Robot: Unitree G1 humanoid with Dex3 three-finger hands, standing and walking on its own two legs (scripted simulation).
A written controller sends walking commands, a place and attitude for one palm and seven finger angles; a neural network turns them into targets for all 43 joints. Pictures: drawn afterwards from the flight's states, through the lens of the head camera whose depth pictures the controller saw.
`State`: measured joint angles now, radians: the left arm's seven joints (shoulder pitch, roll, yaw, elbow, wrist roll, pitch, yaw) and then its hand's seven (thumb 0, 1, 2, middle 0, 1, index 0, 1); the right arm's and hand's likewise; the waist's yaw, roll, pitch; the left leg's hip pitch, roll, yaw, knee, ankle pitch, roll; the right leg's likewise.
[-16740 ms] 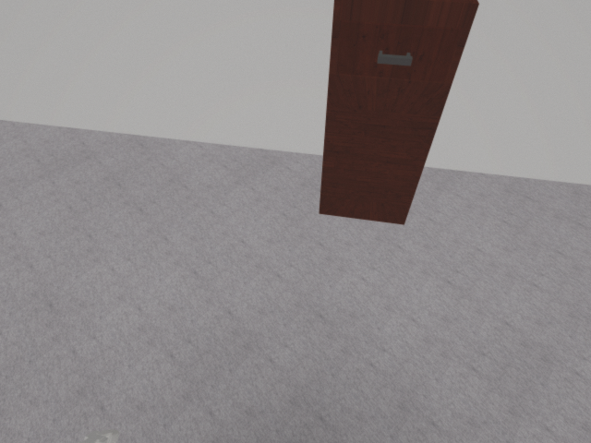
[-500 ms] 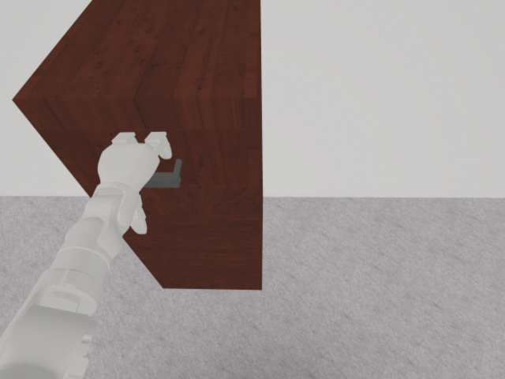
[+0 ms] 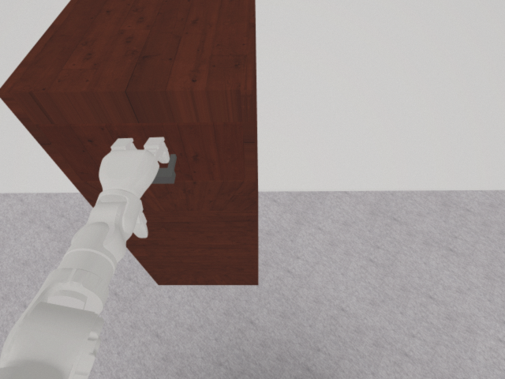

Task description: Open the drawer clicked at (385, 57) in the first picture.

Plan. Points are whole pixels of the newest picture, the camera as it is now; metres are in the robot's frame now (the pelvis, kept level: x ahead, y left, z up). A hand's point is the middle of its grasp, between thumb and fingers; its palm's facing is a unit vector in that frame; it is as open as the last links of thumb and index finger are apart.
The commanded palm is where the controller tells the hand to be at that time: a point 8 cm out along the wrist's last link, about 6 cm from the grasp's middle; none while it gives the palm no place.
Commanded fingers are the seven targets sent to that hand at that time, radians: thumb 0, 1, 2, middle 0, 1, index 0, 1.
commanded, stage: lower the fingers behind the handle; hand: left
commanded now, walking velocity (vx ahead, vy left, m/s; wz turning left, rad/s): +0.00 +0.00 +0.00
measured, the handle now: (148, 167) +0.48 +0.20 +0.02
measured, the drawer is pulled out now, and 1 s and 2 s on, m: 0.00 0.00 0.00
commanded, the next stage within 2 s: lift the fingers back up to retry in 0.76 s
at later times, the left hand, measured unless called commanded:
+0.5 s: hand (143, 188) +0.43 +0.20 +0.03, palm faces +0.01 -0.02 -1.00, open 13.9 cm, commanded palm +0.41 +0.21 +0.06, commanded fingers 0.00 -0.50 0.30 -0.30 -1.20 -0.30 -1.20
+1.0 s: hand (143, 188) +0.43 +0.20 +0.03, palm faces +0.00 -0.02 -1.00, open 13.9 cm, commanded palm +0.41 +0.21 +0.08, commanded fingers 0.00 -0.50 0.30 -0.30 -1.20 -0.30 -1.20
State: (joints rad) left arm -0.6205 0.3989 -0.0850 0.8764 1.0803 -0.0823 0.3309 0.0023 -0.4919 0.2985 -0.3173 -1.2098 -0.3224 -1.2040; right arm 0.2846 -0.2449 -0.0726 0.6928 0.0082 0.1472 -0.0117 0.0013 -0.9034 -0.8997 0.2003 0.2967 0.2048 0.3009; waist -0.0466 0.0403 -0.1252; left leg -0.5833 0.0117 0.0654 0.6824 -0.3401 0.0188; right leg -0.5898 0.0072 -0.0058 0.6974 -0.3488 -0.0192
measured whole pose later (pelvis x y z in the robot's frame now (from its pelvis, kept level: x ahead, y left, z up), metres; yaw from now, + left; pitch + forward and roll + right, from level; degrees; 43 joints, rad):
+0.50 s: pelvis -0.02 +0.00 -0.01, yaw +0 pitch +15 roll +0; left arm -0.70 0.40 -0.10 0.95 1.09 -0.05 0.35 0.00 -0.49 0.30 -0.30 -1.26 -0.30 -1.25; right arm 0.31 -0.25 -0.05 0.67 0.02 0.15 -0.03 0.00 -0.90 -0.90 0.20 0.30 0.21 0.30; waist -0.06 0.03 -0.14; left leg -0.66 0.01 0.07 0.75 -0.34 0.03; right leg -0.66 0.01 -0.01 0.75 -0.35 -0.01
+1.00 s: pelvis -0.02 +0.01 -0.01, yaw +0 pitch +15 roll +0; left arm -0.70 0.39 -0.11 0.93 1.08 -0.03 0.34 0.00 -0.49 0.30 -0.30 -1.24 -0.30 -1.24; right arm 0.32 -0.24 -0.05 0.68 0.01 0.14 -0.03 0.00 -0.90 -0.90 0.20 0.30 0.21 0.30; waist -0.07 0.04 -0.13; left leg -0.67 0.01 0.07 0.76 -0.35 0.03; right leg -0.67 0.01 0.00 0.75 -0.34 -0.01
